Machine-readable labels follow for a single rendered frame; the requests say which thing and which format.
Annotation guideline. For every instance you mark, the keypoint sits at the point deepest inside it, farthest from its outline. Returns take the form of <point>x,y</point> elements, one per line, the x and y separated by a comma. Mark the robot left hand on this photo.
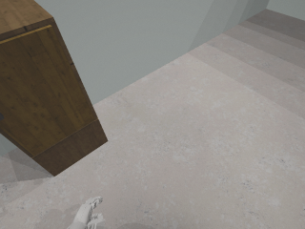
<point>84,214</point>

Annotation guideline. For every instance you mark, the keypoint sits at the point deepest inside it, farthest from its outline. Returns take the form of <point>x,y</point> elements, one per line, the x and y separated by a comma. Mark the cupboard door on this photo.
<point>40,98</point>

